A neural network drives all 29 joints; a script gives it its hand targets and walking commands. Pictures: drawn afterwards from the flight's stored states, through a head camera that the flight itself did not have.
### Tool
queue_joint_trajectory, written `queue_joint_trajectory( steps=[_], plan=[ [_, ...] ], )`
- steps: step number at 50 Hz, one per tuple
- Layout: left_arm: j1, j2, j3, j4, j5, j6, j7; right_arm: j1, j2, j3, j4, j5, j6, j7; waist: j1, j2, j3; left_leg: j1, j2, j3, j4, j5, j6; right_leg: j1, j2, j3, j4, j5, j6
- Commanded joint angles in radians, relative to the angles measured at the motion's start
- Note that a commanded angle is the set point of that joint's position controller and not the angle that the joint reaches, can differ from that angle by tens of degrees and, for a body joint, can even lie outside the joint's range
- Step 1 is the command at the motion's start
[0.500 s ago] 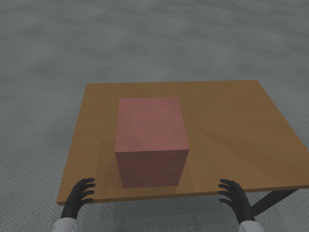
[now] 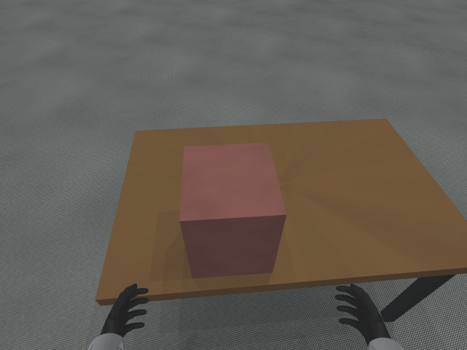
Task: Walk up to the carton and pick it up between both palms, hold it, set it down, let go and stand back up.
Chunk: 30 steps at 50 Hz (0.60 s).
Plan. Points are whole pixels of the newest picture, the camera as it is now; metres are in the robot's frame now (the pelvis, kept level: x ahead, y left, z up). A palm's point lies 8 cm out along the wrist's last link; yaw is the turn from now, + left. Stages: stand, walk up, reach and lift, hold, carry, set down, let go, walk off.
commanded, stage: set down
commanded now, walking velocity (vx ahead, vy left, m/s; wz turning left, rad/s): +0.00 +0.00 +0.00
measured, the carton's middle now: (229, 211) +0.44 +0.03 -0.09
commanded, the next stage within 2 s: let go in 0.40 s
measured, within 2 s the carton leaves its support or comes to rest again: neither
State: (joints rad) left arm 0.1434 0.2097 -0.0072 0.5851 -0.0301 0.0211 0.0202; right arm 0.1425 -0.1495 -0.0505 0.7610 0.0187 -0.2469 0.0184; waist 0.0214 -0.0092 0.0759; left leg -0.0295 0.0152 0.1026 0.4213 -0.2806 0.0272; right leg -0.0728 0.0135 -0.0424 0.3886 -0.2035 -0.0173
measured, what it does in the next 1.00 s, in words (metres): stands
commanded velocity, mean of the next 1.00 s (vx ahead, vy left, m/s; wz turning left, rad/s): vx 0.00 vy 0.00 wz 0.00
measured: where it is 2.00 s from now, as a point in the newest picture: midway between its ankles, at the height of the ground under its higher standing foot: outside the picture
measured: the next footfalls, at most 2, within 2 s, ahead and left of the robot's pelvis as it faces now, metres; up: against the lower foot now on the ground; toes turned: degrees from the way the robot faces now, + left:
none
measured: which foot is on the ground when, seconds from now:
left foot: down 0.00-1.00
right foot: down 0.00-1.00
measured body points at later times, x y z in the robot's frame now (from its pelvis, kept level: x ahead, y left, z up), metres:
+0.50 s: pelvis +0.00 -0.03 +0.00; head -0.01 -0.02 +0.45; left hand +0.17 +0.21 -0.08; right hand +0.18 -0.25 -0.08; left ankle -0.02 +0.09 -0.74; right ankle +0.01 -0.11 -0.74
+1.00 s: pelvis +0.01 -0.02 +0.00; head +0.01 -0.02 +0.45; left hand +0.16 +0.23 -0.09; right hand +0.16 -0.25 -0.10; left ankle -0.02 +0.09 -0.74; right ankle +0.01 -0.11 -0.74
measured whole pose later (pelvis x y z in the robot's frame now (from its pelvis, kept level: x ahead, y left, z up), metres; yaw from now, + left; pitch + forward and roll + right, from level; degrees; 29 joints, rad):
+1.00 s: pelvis +0.01 -0.02 +0.00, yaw +2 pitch -2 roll -1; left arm 0.20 0.21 0.01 0.56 0.04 0.04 0.00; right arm 0.21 -0.21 -0.04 0.68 -0.03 -0.01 0.01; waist 0.01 0.01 0.03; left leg -0.13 0.02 0.06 0.45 -0.28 0.01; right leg -0.17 0.02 -0.08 0.43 -0.22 -0.03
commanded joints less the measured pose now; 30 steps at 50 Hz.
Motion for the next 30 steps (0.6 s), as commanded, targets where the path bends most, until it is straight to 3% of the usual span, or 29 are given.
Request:
queue_joint_trajectory(
  steps=[1,6,13,24,30],
  plan=[
    [-0.091,0.08,0.01,-0.108,0.008,0.034,0.017,-0.063,-0.087,-0.032,-0.095,-0.02,0.038,0.011,-0.008,0.089,-0.021,-0.228,0.043,-0.056,-0.145,0.12,-0.029,0.11,0.025,0.033,-0.006,0.026,-0.03],
    [-0.09,0.087,0.006,-0.126,-0.001,0.064,0.024,-0.064,-0.09,-0.036,-0.138,-0.046,0.073,0.015,0.0,0.057,-0.025,-0.303,0.043,-0.031,-0.147,0.071,-0.017,0.157,0.016,0.034,0.009,0.015,-0.033],
    [-0.069,0.096,0.012,-0.154,0.0,0.102,-0.002,-0.032,-0.1,-0.012,-0.191,-0.053,0.092,0.007,0.006,-0.029,-0.029,-0.213,0.016,-0.017,-0.082,0.136,-0.029,0.08,-0.016,0.043,-0.037,-0.004,-0.016],
    [-0.061,0.116,0.021,-0.21,0.012,0.097,-0.004,-0.002,-0.099,0.003,-0.201,-0.037,0.089,0.001,-0.007,0.019,-0.06,-0.169,-0.004,-0.029,-0.051,0.15,-0.037,0.049,-0.039,0.06,-0.053,0.009,-0.004],
    [-0.039,0.127,0.04,-0.204,0.023,0.105,-0.011,0.008,-0.109,0.005,-0.204,-0.033,0.084,-0.002,-0.008,-0.004,-0.051,-0.138,-0.013,-0.035,-0.04,0.171,-0.042,0.032,-0.046,0.065,-0.057,0.058,0.006]
  ],
)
